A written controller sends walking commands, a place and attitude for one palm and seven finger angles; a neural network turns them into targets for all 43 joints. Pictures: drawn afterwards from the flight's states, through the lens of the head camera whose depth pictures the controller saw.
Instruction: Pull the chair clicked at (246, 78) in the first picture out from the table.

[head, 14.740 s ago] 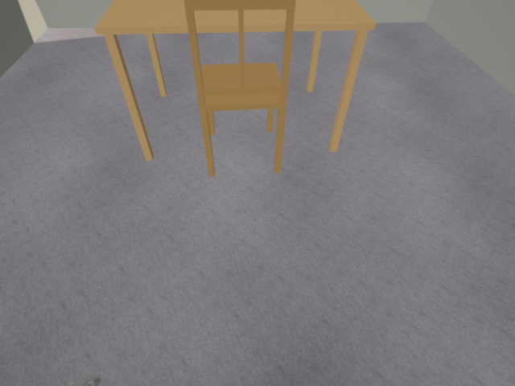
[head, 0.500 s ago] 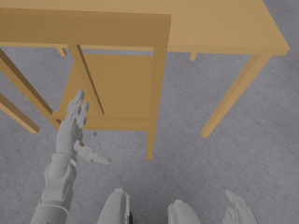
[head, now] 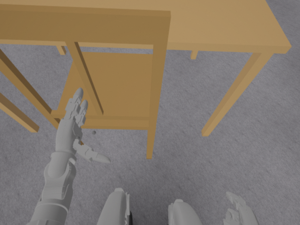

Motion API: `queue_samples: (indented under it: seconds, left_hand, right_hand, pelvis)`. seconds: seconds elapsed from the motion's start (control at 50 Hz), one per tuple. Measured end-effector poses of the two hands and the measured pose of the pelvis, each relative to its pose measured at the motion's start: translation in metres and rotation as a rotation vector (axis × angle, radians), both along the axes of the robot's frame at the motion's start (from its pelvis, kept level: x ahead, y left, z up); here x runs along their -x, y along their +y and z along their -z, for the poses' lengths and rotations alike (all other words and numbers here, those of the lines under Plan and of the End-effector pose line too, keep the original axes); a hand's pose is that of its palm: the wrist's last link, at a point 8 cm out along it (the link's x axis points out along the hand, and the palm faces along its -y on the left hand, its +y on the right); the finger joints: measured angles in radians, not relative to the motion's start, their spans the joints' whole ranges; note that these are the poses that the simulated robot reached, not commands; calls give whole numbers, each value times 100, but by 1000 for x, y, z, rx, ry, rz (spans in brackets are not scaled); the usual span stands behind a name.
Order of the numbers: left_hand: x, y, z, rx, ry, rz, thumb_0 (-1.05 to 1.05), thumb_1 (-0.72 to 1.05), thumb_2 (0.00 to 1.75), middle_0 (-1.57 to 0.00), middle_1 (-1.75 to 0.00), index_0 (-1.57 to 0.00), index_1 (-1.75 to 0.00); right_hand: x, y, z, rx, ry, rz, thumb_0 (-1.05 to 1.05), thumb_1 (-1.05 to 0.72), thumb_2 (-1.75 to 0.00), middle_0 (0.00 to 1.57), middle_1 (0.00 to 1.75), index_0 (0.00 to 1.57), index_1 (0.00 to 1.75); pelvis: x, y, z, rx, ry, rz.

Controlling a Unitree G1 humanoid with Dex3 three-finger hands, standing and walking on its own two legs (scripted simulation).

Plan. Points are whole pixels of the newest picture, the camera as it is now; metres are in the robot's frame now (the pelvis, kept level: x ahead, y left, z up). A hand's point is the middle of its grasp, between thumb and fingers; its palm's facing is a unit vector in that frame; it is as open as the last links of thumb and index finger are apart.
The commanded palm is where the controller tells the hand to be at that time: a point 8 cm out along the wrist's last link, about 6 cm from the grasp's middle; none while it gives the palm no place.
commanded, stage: aim the fingers beside a spindle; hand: left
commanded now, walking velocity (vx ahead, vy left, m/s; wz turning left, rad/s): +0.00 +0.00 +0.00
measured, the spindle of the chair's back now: (89, 85) +0.48 +0.19 +0.04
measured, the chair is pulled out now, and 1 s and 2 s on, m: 0.00 0.00 0.00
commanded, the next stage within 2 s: push the fingers through the gap in 0.12 s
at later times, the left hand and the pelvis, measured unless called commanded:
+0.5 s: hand (94, 124) +0.37 +0.16 +0.02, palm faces -0.01 -1.00 -0.04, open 16.9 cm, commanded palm +0.35 +0.21 +0.03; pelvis +0.00 +0.00 +0.00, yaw +0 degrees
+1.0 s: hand (97, 107) +0.42 +0.16 +0.02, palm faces +0.00 -1.00 -0.04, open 16.9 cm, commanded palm +0.40 +0.21 +0.03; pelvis +0.00 +0.01 +0.00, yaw -1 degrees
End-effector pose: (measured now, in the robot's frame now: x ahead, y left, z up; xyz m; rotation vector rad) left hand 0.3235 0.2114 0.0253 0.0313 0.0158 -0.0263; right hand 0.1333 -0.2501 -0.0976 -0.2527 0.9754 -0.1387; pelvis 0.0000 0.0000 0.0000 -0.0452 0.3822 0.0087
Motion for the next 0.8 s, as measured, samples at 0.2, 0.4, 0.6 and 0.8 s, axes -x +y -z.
queue_samples:
  seconds: [0.2,0.4,0.6,0.8]
  left_hand:
    - [1,5,-1,-6,-3,-15,-1,-49,30,-6,-8,-6,-8]
    - [-10,3,1,-7,-8,-11,-1,-50,29,-6,-8,-6,-8]
    - [-34,5,1,-11,2,-20,-1,-50,30,-6,-8,-5,-8]
    - [-55,5,1,-5,0,-16,-1,-49,30,-6,-8,-6,-8]
  right_hand:
    - [-1,1,-1,-5,-3,1,1,-91,-90,21,30,20,30]
    - [1,2,4,3,13,-4,1,-91,-90,21,30,20,30]
    - [14,1,7,2,55,16,1,-91,-90,21,30,20,30]
    - [35,-3,8,9,117,48,1,-91,-90,21,30,20,30]
  pelvis:
    - [-1,0,0,0,1,2]
    - [0,1,2,4,8,-3]
    - [0,2,2,5,16,2]
    - [-1,3,2,7,27,6]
